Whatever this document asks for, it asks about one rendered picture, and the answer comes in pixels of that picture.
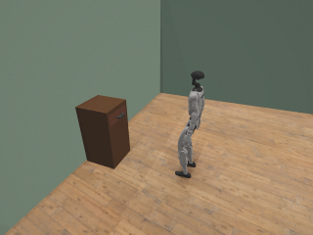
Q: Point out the cabinet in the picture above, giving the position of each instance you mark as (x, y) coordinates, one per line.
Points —
(103, 145)

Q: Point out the left robot forearm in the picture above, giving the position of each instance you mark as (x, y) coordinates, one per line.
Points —
(193, 121)

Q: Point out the right robot upper arm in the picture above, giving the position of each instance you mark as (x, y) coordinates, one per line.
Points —
(203, 101)

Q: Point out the handle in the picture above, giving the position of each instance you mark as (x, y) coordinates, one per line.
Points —
(121, 115)

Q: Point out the robot left foot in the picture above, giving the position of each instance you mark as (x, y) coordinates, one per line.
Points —
(182, 174)

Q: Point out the humanoid robot torso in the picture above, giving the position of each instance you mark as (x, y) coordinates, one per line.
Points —
(190, 110)

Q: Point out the robot left hand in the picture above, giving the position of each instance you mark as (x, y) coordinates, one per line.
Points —
(188, 140)

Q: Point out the drawer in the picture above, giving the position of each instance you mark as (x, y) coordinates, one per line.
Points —
(113, 118)

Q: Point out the left robot upper arm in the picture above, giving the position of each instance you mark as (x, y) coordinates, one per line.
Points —
(194, 103)

